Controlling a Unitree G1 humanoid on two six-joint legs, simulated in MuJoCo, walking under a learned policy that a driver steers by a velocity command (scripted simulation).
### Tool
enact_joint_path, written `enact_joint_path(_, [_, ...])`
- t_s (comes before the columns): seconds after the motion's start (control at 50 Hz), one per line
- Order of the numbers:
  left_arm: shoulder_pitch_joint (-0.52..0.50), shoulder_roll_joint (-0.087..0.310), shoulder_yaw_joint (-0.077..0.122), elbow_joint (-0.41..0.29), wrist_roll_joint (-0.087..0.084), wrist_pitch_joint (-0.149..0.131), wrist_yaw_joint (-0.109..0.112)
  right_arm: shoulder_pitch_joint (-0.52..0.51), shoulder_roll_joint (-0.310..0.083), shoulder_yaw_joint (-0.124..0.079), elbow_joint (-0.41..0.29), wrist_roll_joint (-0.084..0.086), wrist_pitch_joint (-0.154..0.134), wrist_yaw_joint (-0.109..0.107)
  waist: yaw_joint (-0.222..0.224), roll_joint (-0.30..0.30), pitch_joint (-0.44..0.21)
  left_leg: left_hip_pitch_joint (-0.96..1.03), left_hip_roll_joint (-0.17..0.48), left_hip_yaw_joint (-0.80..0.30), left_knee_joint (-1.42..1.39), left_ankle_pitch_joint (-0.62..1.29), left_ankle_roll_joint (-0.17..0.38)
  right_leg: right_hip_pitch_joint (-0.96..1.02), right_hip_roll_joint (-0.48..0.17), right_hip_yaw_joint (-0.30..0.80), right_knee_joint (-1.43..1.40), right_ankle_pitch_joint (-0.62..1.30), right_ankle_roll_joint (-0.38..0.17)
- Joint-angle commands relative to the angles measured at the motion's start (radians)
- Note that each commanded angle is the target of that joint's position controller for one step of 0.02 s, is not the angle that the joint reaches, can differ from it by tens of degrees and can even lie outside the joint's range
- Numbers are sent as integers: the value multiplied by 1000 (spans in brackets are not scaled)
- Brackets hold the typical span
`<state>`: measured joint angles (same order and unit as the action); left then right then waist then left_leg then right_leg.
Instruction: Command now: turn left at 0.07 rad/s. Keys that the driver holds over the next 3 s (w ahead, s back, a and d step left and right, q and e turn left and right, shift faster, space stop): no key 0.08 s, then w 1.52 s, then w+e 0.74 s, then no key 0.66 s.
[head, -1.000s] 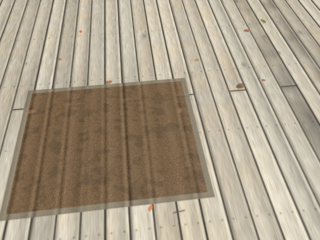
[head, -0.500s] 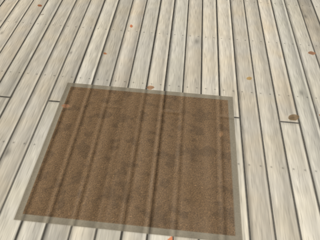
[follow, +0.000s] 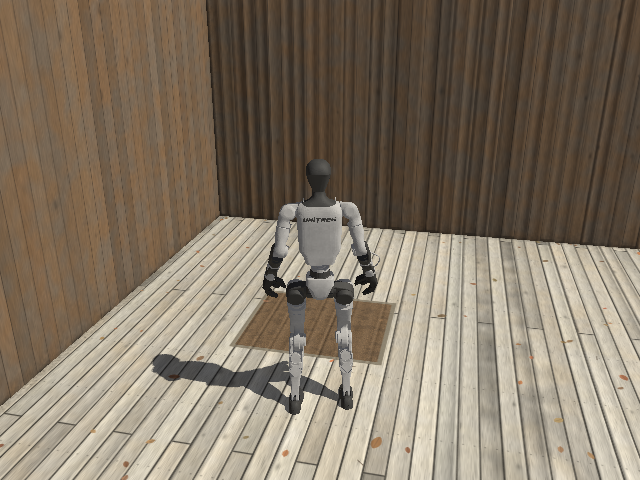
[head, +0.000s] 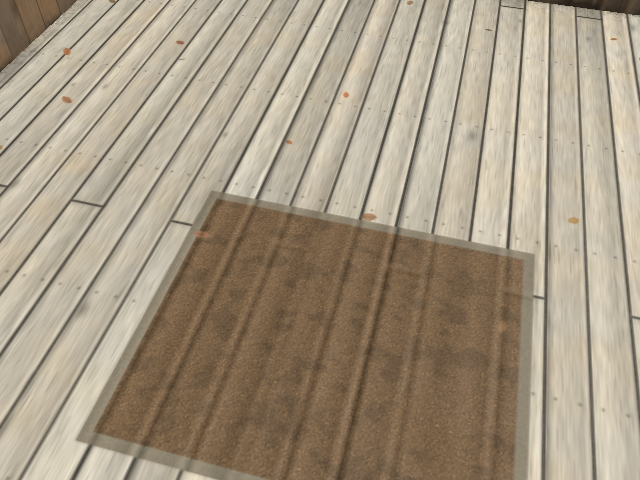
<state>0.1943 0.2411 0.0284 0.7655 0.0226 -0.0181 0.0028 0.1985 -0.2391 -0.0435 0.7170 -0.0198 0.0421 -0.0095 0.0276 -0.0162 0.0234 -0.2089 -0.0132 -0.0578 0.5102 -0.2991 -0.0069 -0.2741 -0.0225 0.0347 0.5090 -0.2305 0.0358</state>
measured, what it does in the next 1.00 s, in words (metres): walks ahead: left foot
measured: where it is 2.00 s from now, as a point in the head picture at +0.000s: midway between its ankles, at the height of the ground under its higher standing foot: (347, 319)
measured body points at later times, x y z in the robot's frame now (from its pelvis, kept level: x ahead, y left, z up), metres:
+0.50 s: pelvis +0.09 -0.04 +0.01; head +0.10 -0.06 +0.46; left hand +0.11 +0.24 -0.11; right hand +0.22 -0.31 -0.11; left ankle +0.09 +0.12 -0.66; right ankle +0.04 -0.12 -0.74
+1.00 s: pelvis +0.36 +0.02 +0.00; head +0.39 +0.03 +0.45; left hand +0.46 +0.30 -0.12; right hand +0.46 -0.25 -0.11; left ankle +0.40 +0.10 -0.74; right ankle +0.33 -0.13 -0.65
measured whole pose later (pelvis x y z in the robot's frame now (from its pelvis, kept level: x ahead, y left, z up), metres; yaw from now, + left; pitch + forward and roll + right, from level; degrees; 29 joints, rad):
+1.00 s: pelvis +0.36 +0.02 +0.00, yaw -1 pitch +0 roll +2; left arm 0.26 0.30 0.05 0.83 -0.02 -0.08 0.00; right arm 0.24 -0.26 -0.06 0.81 0.00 -0.09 0.03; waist -0.01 -0.04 0.04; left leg -0.25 -0.07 0.06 0.37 -0.13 0.08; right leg -0.50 -0.09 0.04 1.15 -0.30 -0.03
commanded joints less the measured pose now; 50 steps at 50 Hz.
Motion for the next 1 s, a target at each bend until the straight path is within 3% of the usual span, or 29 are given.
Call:
enact_joint_path(0.02, [-28, 121, 33, -51, 0, -7, 11, -32, -119, -26, -57, -2, -38, 2, -6, 109, -17, -63, 91, -99, -132, 63, 52, 56, -17, 11, -36, 70, -1])
enact_joint_path(0.08, [-11, 110, 33, -27, -6, -6, 16, -5, -103, -19, -39, 4, -47, -5, -7, 91, -7, -66, 80, -87, -119, 85, 44, 65, -19, 13, -40, 89, -5])
enact_joint_path(0.12, [0, 97, 32, -5, -11, -4, 19, 27, -115, -24, -24, 8, -42, -11, -22, 103, -14, -60, 75, -102, -151, -155, 65, 40, 24, -38, 8, -59, -4])
enact_joint_path(0.18, [-54, 102, 39, -31, -35, -24, 16, 92, -197, -47, -14, 23, -40, -17, -70, 204, 95, -62, 228, -351, -298, -512, 187, -168, 49, -83, 205, -211, -29])
enact_joint_path(0.22, [-63, 106, 44, -43, -49, -52, 4, 101, -188, -45, -3, 31, -59, -20, -66, 225, 130, -31, 295, -437, -321, -449, 234, -252, -3, -30, 278, -249, -73])
enact_joint_path(0.26, [-30, 99, 43, -30, -56, -75, -15, 65, -171, -42, -6, 44, -69, -17, -36, 196, 110, -2, 282, -377, -294, -330, 219, -202, -21, -31, 168, -255, -113])
enact_joint_path(0.3, [114, 101, 53, 47, -46, -85, -26, -8, -156, -38, -20, 50, -66, -10, 42, 144, 38, -130, 184, -226, -211, -184, 160, 134, 35, -84, -20, 0, -111])
enact_joint_path(0.32, [201, 126, 64, 80, -37, -83, -25, -25, -118, -28, -28, 39, -69, -9, 73, 90, 0, -198, 126, -146, -84, -109, 121, 263, 6, -23, -38, 13, -108])
enact_joint_path(0.34, [300, 216, 83, 92, -34, -86, -20, -42, -48, -9, -59, 29, -79, -10, 92, -154, -30, -357, -3, 14, 243, -107, 39, 386, -188, 303, -197, -142, -185])
enact_joint_path(0.36, [347, 275, 93, 92, -26, -93, -32, -48, -93, -23, -95, 47, -96, -18, 100, -308, -29, -525, -56, -2, 481, -287, 17, 422, -358, 673, -329, -253, -320])
enact_joint_path(0.38, [267, 211, 71, 70, -26, -99, -29, -17, -142, -38, -78, 61, -109, -14, 56, -178, 30, -600, 15, -61, 607, -255, 32, 389, -369, 646, -326, -312, -328])
enact_joint_path(0.4, [219, 169, 59, 53, -27, -99, -24, -5, -142, -39, -58, 63, -119, -4, 38, -122, 64, -623, 55, -57, 629, -148, 52, 366, -320, 533, -322, -310, -292])
enact_joint_path(0.42, [188, 168, 57, 44, -24, -97, -21, -6, -130, -39, -45, 55, -126, 0, 26, -82, 66, -630, 82, -36, 612, -59, 64, 356, -282, 448, -335, -255, -260])
enact_joint_path(0.48, [201, 128, 37, 53, -21, -85, -19, -32, -105, -41, -39, 38, -126, 19, 23, -84, 46, -573, 113, 9, 526, 96, 51, 332, -204, 248, -355, 77, -217])
enact_joint_path(0.52, [230, 138, 36, 65, -27, -79, -13, -67, -85, -36, -50, 33, -121, 26, 29, -68, 38, -575, 107, 40, 451, 151, 24, 336, -186, 171, -359, 243, -224])
enact_joint_path(0.6, [246, 166, 38, 77, -25, -65, 3, -201, -51, -16, -95, 38, -127, 36, 57, -65, 70, -491, 81, 76, 191, 312, -5, 257, -154, 71, -391, 290, -214])
enact_joint_path(0.66, [282, 176, 40, 98, -33, -62, 7, -281, -57, -12, -120, 45, -134, 51, 74, -65, 107, -434, 59, 88, 81, 377, 2, 242, -179, 58, -408, 260, -222])
enact_joint_path(0.72, [285, 184, 46, 114, -42, -54, 9, -313, -80, -15, -140, 48, -143, 64, 50, -69, 117, -431, 52, 72, 19, 334, 43, 329, -224, 55, -365, 356, -210])
enact_joint_path(0.76, [268, 206, 55, 114, -40, -47, 11, -262, -116, -29, -131, 44, -145, 65, 2, -90, 56, -331, 17, 92, 5, 271, 79, 385, -233, 41, -266, 628, -189])
enact_joint_path(0.78, [257, 219, 60, 112, -37, -41, 13, -178, -144, -43, -110, 42, -143, 59, -48, -108, -12, -212, -15, 116, 6, 245, 103, 395, -223, 26, -158, 818, -178])
enact_joint_path(0.8, [242, 211, 57, 107, -32, -33, 15, -15, -183, -65, -61, 43, -138, 48, -132, -99, -116, 8, -35, 133, -11, 265, 135, 343, -181, -8, 33, 907, -151])
enact_joint_path(0.82, [241, 183, 43, 84, -18, -32, 19, 176, -234, -79, -19, 31, -131, 34, -202, -32, -260, 352, 121, -40, 41, 246, 192, 108, -142, -16, 320, 648, -124])
enact_joint_path(0.84, [394, 23, -2, 72, -20, -50, 5, 238, -309, -91, 7, 22, -133, 40, -108, 263, -427, 693, 386, -564, -57, -32, 362, -284, 65, -1, 708, -167, -59])
enact_joint_path(0.86, [322, 123, 19, 85, -47, -76, -2, 235, -205, -66, 14, 30, -132, 38, -154, 218, -413, 644, 388, -723, -210, -185, 344, -396, 57, 127, 830, -325, -72])
enact_joint_path(0.88, [200, 184, 39, 36, -75, -90, -7, 145, -175, -52, 11, 34, -132, 34, -137, 178, -216, 490, 356, -565, -240, -162, 294, -473, 3, 99, 846, -254, -83])
enact_joint_path(0.9, [134, 178, 35, 17, -71, -98, -3, 71, -159, -45, 4, 30, -133, 34, -103, 78, -124, 325, 321, -439, -265, -51, 269, -442, -50, 69, 797, -158, -87])
enact_joint_path(0.92, [109, 166, 39, 15, -52, -97, 0, 23, -138, -40, 2, 19, -137, 38, -68, 38, -63, 192, 282, -346, -292, 68, 258, -402, -82, 56, 738, -100, -82])
enact_joint_path(0.94, [137, 156, 43, 21, -44, -87, 1, -3, -117, -33, 3, 7, -145, 40, -28, 67, -60, 114, 250, -280, -318, 136, 250, -333, -113, 67, 703, -59, -80])
enact_joint_path(1.0, [163, 110, 35, 30, -37, -53, 5, -7, -121, -35, 32, 21, -162, 44, 9, 80, -29, -5, 224, -175, -388, 201, 268, -290, -137, 49, 617, -32, -52])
